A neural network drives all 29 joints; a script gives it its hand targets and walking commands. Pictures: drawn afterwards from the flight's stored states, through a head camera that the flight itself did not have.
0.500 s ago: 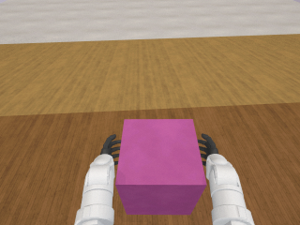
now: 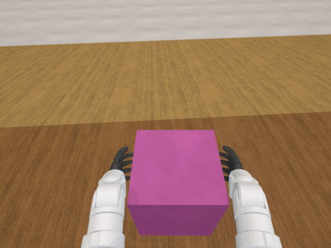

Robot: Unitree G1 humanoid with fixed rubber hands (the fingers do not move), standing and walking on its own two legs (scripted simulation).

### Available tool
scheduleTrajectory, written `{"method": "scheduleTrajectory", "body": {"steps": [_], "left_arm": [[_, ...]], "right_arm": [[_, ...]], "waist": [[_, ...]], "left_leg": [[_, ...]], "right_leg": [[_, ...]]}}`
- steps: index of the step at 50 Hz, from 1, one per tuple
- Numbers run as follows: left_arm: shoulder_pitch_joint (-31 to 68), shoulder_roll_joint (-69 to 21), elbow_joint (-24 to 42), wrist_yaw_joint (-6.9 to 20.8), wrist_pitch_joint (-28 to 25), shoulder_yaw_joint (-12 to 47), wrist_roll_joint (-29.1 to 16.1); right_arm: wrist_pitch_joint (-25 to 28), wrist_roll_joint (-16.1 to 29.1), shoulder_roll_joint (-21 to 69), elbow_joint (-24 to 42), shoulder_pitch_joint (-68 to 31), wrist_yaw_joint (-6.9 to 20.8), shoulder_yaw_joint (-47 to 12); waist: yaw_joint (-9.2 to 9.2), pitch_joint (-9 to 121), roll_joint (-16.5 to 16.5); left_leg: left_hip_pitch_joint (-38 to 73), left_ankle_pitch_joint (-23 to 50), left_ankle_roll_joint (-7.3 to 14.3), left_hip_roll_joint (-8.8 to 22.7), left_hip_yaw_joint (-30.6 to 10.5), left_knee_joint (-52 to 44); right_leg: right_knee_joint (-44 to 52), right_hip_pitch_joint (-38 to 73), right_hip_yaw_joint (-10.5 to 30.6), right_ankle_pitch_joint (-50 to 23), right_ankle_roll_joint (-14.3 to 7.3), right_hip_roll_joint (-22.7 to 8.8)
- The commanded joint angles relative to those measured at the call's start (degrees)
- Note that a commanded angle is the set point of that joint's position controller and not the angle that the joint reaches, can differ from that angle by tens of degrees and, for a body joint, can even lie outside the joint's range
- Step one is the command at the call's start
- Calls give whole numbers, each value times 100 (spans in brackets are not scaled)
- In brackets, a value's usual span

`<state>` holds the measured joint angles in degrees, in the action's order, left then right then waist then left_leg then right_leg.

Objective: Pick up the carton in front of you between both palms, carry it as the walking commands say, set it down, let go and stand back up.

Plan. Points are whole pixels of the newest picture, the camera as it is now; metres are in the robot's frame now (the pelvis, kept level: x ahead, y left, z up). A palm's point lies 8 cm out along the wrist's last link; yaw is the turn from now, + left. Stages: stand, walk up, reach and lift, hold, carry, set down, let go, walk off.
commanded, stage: reach and lift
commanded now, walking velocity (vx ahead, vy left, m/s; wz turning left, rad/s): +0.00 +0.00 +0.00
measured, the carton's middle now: (175, 185) +0.31 +0.00 -0.04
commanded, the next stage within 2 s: hold in 0.32 s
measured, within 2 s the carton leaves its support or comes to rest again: neither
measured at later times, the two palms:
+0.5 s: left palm (115, 174) +0.28 +0.15 +0.05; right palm (238, 173) +0.28 -0.15 +0.05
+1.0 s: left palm (114, 174) +0.28 +0.15 +0.05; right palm (238, 174) +0.28 -0.15 +0.05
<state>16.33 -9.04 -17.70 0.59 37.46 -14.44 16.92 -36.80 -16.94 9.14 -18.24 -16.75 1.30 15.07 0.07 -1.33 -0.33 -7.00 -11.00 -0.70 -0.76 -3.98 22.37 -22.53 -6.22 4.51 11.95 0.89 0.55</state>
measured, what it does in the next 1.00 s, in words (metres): stands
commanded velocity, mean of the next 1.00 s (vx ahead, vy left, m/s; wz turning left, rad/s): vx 0.00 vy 0.00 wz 0.00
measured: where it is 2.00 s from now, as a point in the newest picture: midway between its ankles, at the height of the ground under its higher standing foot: outside the picture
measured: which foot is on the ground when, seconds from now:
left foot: down 0.00-1.00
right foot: down 0.00-1.00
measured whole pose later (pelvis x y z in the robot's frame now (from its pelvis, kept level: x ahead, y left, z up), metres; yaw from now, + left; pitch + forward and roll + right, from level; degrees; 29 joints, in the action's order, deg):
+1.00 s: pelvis -0.01 +0.00 +0.00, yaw +0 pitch -8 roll +0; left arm 16.7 -9.1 -13.4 0.5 43.4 -13.7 16.2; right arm -42.8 -16.4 9.2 -13.7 -17.0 1.3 14.2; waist 0.2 -2.5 -0.3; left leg -3.4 -10.1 -0.7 -0.8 -4.2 21.2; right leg -21.3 -2.6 4.5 11.1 0.9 0.5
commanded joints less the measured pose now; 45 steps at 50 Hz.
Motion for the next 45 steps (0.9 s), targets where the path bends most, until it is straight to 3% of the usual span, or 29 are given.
{"method": "scheduleTrajectory", "body": {"steps": [1,16,21,28,45], "left_arm": [[2521,-5368,263,1302,-156,3092,-1372],[2444,-5214,656,1293,23,3258,-1497],[2331,-5190,1193,1247,236,3631,-1726],[2409,-4950,866,1230,465,3214,-1487],[2980,-5220,579,1287,398,3200,-1502]], "right_arm": [[108,1334,5281,179,-2443,1293,-3060],[-101,1466,5265,558,-2318,1224,-3249],[-315,1677,5209,1085,-2177,1171,-3591],[-538,1468,4935,800,-2315,1174,-3207],[-443,1434,5088,511,-2893,1276,-3162]], "waist": [[2,1621,54],[-16,1457,8],[29,1687,16],[5,832,7],[24,1159,50]], "left_leg": [[708,1373,-9,-495,28,-244],[748,1260,8,-524,36,-309],[976,1606,-6,-528,-15,-364],[623,474,28,-484,54,-534],[733,339,3,-450,59,-451]], "right_leg": [[307,321,-89,-1287,-37,542],[404,445,-56,-1303,-1,525],[466,676,-32,-1689,8,518],[620,348,-94,-510,-37,476],[530,268,-145,-312,-64,481]]}}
